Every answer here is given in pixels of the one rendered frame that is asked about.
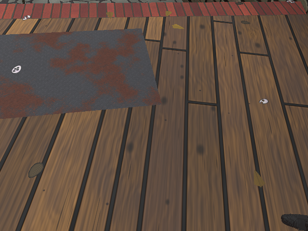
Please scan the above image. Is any robot right hand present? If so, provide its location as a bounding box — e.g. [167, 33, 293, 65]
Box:
[281, 214, 308, 231]

